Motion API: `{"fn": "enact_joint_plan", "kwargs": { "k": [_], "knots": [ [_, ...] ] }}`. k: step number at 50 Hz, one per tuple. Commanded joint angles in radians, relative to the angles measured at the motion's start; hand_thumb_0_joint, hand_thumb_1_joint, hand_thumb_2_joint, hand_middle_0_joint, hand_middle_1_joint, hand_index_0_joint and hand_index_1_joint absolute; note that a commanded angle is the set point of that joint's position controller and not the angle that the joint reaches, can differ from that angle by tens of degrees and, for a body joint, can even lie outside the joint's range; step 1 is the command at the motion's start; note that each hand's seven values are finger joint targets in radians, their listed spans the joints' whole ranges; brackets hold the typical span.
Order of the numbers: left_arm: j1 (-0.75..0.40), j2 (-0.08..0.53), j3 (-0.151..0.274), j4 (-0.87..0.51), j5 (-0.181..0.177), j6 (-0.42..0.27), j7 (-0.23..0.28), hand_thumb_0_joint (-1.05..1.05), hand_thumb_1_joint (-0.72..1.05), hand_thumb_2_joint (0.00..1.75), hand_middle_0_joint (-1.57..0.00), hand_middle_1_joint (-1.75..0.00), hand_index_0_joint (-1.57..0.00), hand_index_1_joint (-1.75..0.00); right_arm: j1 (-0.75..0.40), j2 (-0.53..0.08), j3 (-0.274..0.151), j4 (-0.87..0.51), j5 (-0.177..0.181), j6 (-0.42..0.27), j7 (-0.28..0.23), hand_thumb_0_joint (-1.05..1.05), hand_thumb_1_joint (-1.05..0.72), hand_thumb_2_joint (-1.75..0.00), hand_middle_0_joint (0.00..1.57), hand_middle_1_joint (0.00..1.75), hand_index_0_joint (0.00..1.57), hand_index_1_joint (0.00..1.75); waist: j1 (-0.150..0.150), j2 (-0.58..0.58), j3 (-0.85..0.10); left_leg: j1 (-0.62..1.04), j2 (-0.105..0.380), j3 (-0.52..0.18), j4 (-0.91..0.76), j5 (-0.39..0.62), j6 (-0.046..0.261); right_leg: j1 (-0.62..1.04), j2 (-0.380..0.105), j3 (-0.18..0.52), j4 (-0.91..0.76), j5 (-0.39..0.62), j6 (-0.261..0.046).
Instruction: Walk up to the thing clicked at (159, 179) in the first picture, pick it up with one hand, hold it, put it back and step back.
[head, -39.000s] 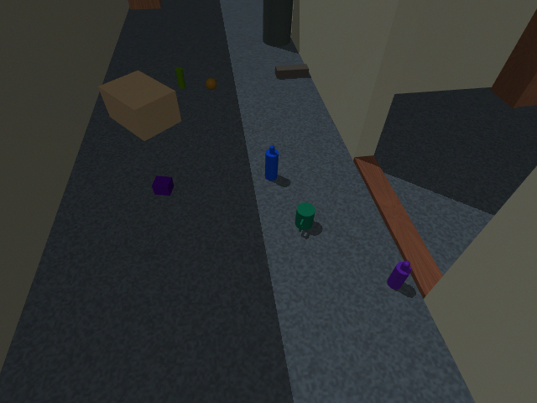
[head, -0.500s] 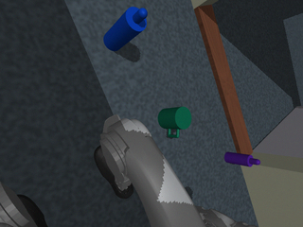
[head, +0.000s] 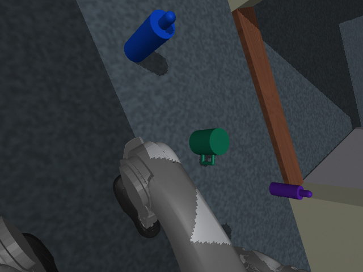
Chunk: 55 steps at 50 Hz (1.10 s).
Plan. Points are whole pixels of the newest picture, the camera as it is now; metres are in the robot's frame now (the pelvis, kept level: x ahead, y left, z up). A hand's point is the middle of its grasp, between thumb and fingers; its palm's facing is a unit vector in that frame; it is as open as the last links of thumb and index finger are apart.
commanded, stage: close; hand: left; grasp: from above
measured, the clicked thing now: out of the picture +0.46 +0.35 -0.30
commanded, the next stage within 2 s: settle in 0.50 s
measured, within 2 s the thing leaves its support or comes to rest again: leaves its support in 1.00 s
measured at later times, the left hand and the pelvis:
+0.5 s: hand out of the picture +0.45 +0.33 -0.26, palm faces +0.07 -0.44 -0.89, open 11.2 cm; pelvis +0.00 +0.00 +0.00, yaw +1 degrees
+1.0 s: hand out of the picture +0.45 +0.34 -0.25, palm faces +0.07 -0.47 -0.88, open 11.0 cm; pelvis +0.00 +0.00 +0.01, yaw +0 degrees
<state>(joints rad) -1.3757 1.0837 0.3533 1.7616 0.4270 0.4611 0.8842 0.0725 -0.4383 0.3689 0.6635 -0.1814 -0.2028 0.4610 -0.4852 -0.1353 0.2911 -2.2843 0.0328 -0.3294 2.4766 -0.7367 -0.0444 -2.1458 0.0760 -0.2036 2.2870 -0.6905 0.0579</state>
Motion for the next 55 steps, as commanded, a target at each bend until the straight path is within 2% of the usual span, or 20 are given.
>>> {"fn": "enact_joint_plan", "kwargs": {
  "k": [1,3,4,8,10,11,12,13,20,21,24,26,31,35,40,41,46,49,52,55],
  "knots": [
    [-0.233,0.18,-0.032,-0.115,0.012,0.0,0.045,0.0,0.03,0.92,-0.52,-0.74,-0.48,-0.79,0.22,-0.364,-0.087,0.057,-0.002,0.013,0.008,0.0,-0.89,-0.9,0.2,0.3,0.2,0.3,-0.091,0.564,-0.681,0.521,0.033,0.104,-0.223,0.235,0.051,0.387,-0.005,-0.105,-0.206,0.371,-0.034],
    [-0.225,0.182,-0.034,-0.101,0.025,-0.001,0.047,0.0,0.03,0.88,-0.52,-0.71,-0.48,-0.76,0.233,-0.367,-0.088,0.059,0.0,0.014,0.01,0.0,-0.89,-0.9,0.2,0.3,0.2,0.3,-0.094,0.568,-0.683,0.528,0.035,0.096,-0.226,0.222,0.053,0.377,-0.002,-0.107,-0.211,0.36,-0.037],
    [-0.228,0.169,-0.036,-0.113,0.01,-0.003,0.047,0.0,0.06,0.89,-0.54,-0.71,-0.5,-0.76,0.23,-0.371,-0.09,0.048,0.002,0.014,0.01,0.0,-0.89,-0.9,0.2,0.3,0.2,0.3,-0.097,0.569,-0.682,0.536,0.035,0.095,-0.224,0.234,0.052,0.383,-0.007,-0.105,-0.202,0.368,-0.037],
    [-0.229,0.18,-0.032,-0.099,0.016,-0.002,0.052,0.0,0.09,0.92,-0.57,-0.73,-0.52,-0.78,0.235,-0.367,-0.086,0.061,-0.001,0.019,0.01,0.0,-0.89,-0.9,0.2,0.3,0.2,0.3,-0.096,0.568,-0.686,0.521,0.035,0.103,-0.225,0.243,0.052,0.398,-0.002,-0.103,-0.21,0.382,-0.035],
    [-0.24,0.18,-0.026,-0.101,-0.004,-0.002,0.046,0.0,0.06,0.91,-0.54,-0.74,-0.49,-0.78,0.218,-0.367,-0.088,0.061,-0.003,0.017,0.008,0.0,-0.88,-0.89,0.2,0.3,0.2,0.3,-0.097,0.555,-0.675,0.532,0.034,0.102,-0.223,0.239,0.05,0.384,-0.008,-0.106,-0.204,0.378,-0.031],
    [-0.238,0.18,-0.037,-0.11,0.007,-0.003,0.045,0.0,0.05,0.92,-0.54,-0.74,-0.49,-0.79,0.228,-0.367,-0.087,0.063,-0.004,0.018,0.01,0.0,-0.88,-0.89,0.2,0.3,0.2,0.3,-0.102,0.574,-0.672,0.529,0.031,0.1,-0.227,0.238,0.051,0.38,-0.007,-0.107,-0.202,0.373,-0.035],
    [-0.236,0.172,-0.029,-0.112,-0.011,-0.004,0.046,0.0,0.05,0.9,-0.54,-0.71,-0.49,-0.77,0.224,-0.369,-0.089,0.044,-0.001,0.02,0.011,0.0,-0.88,-0.89,0.2,0.3,0.2,0.3,-0.101,0.572,-0.673,0.554,0.032,0.091,-0.227,0.244,0.049,0.367,-0.012,-0.108,-0.196,0.366,-0.036],
    [-0.242,0.181,-0.033,-0.104,0.007,0.001,0.045,0.0,0.06,0.89,-0.54,-0.73,-0.49,-0.77,0.221,-0.372,-0.088,0.074,-0.005,0.02,0.009,0.0,-0.89,-0.9,0.2,0.3,0.2,0.3,-0.1,0.578,-0.669,0.537,0.034,0.096,-0.235,0.22,0.049,0.365,-0.007,-0.111,-0.198,0.36,-0.037],
    [-0.229,0.165,-0.035,-0.126,-0.001,-0.002,0.046,0.0,0.08,0.94,-0.56,-0.74,-0.52,-0.79,0.227,-0.367,-0.087,0.042,-0.002,0.028,0.012,0.0,-0.88,-0.9,0.2,0.3,0.2,0.3,-0.103,0.581,-0.67,0.54,0.027,0.097,-0.226,0.25,0.052,0.369,-0.011,-0.103,-0.194,0.377,-0.037],
    [-0.23,0.151,-0.042,-0.106,-0.001,0.002,0.049,0.0,0.07,0.89,-0.55,-0.71,-0.51,-0.76,0.232,-0.373,-0.089,0.056,-0.002,0.028,0.012,0.0,-0.89,-0.9,0.2,0.3,0.2,0.3,-0.1,0.573,-0.669,0.532,0.033,0.099,-0.223,0.251,0.05,0.373,-0.007,-0.104,-0.194,0.385,-0.035],
    [-0.233,0.166,-0.04,-0.125,-0.015,0.004,0.044,0.0,0.1,0.94,-0.57,-0.75,-0.52,-0.8,0.224,-0.369,-0.085,0.052,-0.004,0.025,0.011,0.0,-0.88,-0.89,0.2,0.3,0.2,0.3,-0.102,0.536,-0.7,0.506,0.024,0.123,-0.201,0.271,0.061,0.432,-0.003,-0.096,-0.209,0.416,-0.022],
    [-0.234,0.182,-0.033,-0.11,-0.002,0.004,0.048,0.0,0.09,0.91,-0.57,-0.72,-0.52,-0.77,0.227,-0.366,-0.084,0.066,-0.004,0.024,0.013,0.0,-0.89,-0.9,0.2,0.3,0.2,0.3,-0.094,0.561,-0.705,0.504,0.028,0.117,-0.206,0.262,0.057,0.409,-0.004,-0.094,-0.211,0.406,-0.029],
    [-0.229,0.172,-0.036,-0.11,-0.011,0.003,0.041,0.0,0.08,0.89,-0.6,-0.73,-0.56,-0.78,0.218,-0.367,-0.085,0.055,-0.003,0.026,0.011,0.0,-0.9,-0.9,0.2,0.3,0.2,0.3,-0.101,0.552,-0.695,0.522,0.027,0.108,-0.214,0.246,0.056,0.401,-0.006,-0.104,-0.197,0.382,-0.032],
    [-0.243,0.19,-0.038,-0.106,0.024,0.001,0.03,0.0,0.15,0.86,-0.65,-0.68,-0.61,-0.73,0.218,-0.362,-0.084,0.078,-0.003,0.024,0.005,0.0,-0.91,-0.9,0.2,0.3,0.2,0.3,-0.097,0.577,-0.703,0.512,0.031,0.112,-0.233,0.217,0.05,0.383,-0.003,-0.099,-0.216,0.364,-0.037],
    [-0.25,0.192,-0.04,-0.142,0.023,0.001,0.015,0.0,0.17,0.88,-0.65,-0.7,-0.61,-0.75,0.221,-0.35,-0.081,0.047,0.007,0.023,0.002,0.0,-0.9,-0.9,0.2,0.3,0.2,0.3,-0.08,0.588,-0.74,0.531,0.039,0.112,-0.225,0.291,0.049,0.412,-0.003,-0.092,-0.213,0.421,-0.036],
    [-0.253,0.194,-0.047,-0.155,0.033,0.002,0.008,0.0,0.17,0.89,-0.66,-0.7,-0.61,-0.75,0.22,-0.35,-0.082,0.051,0.006,0.022,0.0,0.0,-0.89,-0.89,0.2,0.3,0.2,0.3,-0.077,0.602,-0.751,0.536,0.041,0.117,-0.231,0.294,0.046,0.412,0.001,-0.092,-0.214,0.42,-0.037],
    [-0.273,0.219,-0.044,-0.204,0.075,0.014,-0.004,0.0,0.16,0.82,-0.67,-0.64,-0.62,-0.68,0.23,-0.344,-0.103,0.049,0.011,0.021,-0.009,0.0,-0.89,-0.89,0.2,0.3,0.2,0.3,-0.056,0.635,-0.791,0.57,0.044,0.123,-0.251,0.291,0.043,0.423,0.003,-0.083,-0.237,0.417,-0.039],
    [-0.33,0.233,-0.02,-0.259,0.097,0.026,0.0,0.0,0.15,0.76,-0.64,-0.62,-0.61,-0.66,0.24,-0.337,-0.12,0.058,0.014,0.024,-0.011,0.0,-0.9,-0.9,0.2,0.3,0.2,0.3,-0.035,0.72,-0.822,0.628,0.052,0.11,-0.282,0.308,0.032,0.389,-0.005,-0.083,-0.226,0.417,-0.051],
    [-0.331,0.206,-0.034,-0.275,0.115,0.043,-0.014,0.0,0.19,0.79,-0.67,-0.63,-0.64,-0.67,0.257,-0.321,-0.139,0.056,0.019,0.031,-0.016,0.0,-0.89,-0.89,0.2,0.3,0.2,0.3,-0.032,0.71,-0.832,0.635,0.052,0.122,-0.284,0.321,0.034,0.392,-0.002,-0.074,-0.242,0.424,-0.047],
    [-0.356,0.2,-0.016,-0.303,0.124,0.057,-0.02,0.0,0.23,0.81,-0.7,-0.65,-0.67,-0.69,0.271,-0.315,-0.157,0.067,0.025,0.027,-0.016,0.0,-0.89,-0.89,0.2,0.3,0.2,0.3,-0.019,0.718,-0.859,0.633,0.051,0.136,-0.293,0.322,0.034,0.401,-0.002,-0.071,-0.25,0.429,-0.047]
  ]
}}
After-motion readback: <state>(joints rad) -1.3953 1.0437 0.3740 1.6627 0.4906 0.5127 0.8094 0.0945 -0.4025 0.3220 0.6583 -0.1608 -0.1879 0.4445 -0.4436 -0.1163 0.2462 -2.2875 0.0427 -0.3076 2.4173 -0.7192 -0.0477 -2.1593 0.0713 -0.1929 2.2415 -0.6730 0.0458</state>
